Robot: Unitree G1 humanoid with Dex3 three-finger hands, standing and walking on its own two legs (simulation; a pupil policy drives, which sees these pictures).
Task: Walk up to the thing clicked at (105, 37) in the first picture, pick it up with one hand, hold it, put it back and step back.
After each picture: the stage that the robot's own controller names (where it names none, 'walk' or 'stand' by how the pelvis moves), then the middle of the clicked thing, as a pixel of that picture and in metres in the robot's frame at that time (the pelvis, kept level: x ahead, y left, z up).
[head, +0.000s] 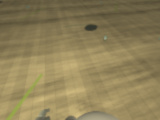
stand; (105, 38) +2.00 -0.38 -0.72
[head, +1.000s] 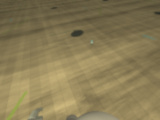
walk; (91, 42) +1.89 +0.09 -0.69
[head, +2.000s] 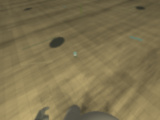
walk; (75, 54) +1.28 +0.40 -0.72
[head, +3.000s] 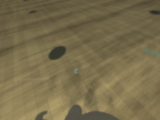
walk; (76, 71) +0.86 +0.31 -0.72
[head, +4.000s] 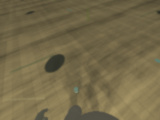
walk; (76, 90) +0.50 +0.24 -0.72
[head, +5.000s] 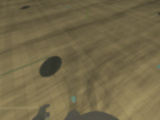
stand; (73, 99) +0.34 +0.21 -0.71
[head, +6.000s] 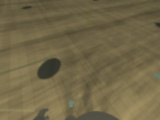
stand; (71, 104) +0.33 +0.18 -0.72
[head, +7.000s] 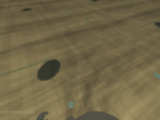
stand; (71, 105) +0.32 +0.20 -0.73
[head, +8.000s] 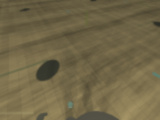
stand; (70, 105) +0.31 +0.21 -0.73
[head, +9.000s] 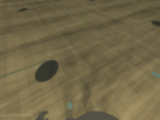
stand; (70, 106) +0.30 +0.21 -0.73
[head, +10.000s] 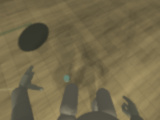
go down; (67, 78) +0.35 +0.22 -0.49
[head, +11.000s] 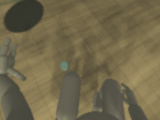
go down; (64, 66) +0.39 +0.24 -0.31
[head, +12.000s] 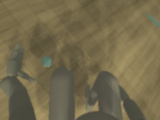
close in; (47, 62) +0.37 +0.27 -0.24
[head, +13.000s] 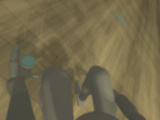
close; (28, 63) +0.36 +0.28 -0.21
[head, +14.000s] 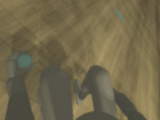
close; (25, 62) +0.36 +0.28 -0.22
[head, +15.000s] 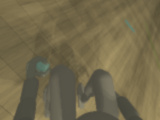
lift; (42, 66) +0.32 +0.25 -0.19
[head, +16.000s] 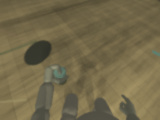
lift; (60, 76) +0.31 +0.19 +0.00
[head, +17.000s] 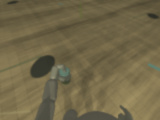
hold; (65, 76) +0.33 +0.17 +0.01
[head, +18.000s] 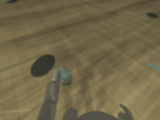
hold; (66, 77) +0.32 +0.17 -0.01
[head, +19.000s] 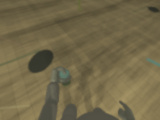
crouch; (65, 78) +0.33 +0.17 -0.04
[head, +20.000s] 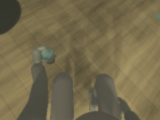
lower; (48, 56) +0.43 +0.25 -0.10
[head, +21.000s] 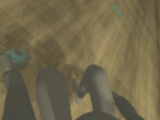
lower; (20, 59) +0.39 +0.29 -0.22
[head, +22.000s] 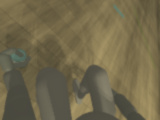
lower; (20, 59) +0.38 +0.30 -0.22
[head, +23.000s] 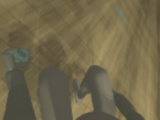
lower; (22, 58) +0.38 +0.30 -0.22
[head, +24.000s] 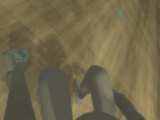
lower; (22, 58) +0.38 +0.29 -0.22
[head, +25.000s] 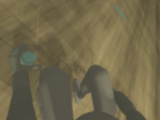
open; (27, 60) +0.37 +0.27 -0.22
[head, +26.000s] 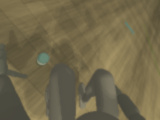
stand; (42, 59) +0.37 +0.25 -0.23
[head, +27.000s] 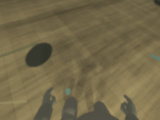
stand; (68, 91) +0.34 +0.19 -0.59
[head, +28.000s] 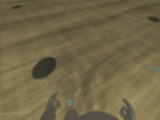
stand; (70, 102) +0.33 +0.20 -0.67
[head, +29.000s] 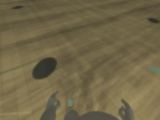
stand; (70, 103) +0.33 +0.19 -0.67
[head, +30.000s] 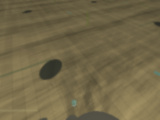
stand; (74, 103) +0.35 +0.18 -0.72
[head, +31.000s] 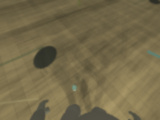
walk; (74, 88) +0.40 +0.15 -0.70
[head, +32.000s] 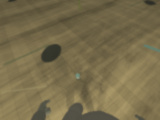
walk; (77, 76) +0.63 +0.19 -0.71
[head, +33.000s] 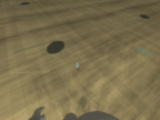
stand; (77, 66) +0.97 +0.20 -0.70
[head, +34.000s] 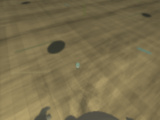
stand; (77, 66) +0.96 +0.20 -0.72
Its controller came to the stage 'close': yes
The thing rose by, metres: 0.71
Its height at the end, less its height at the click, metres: +0.00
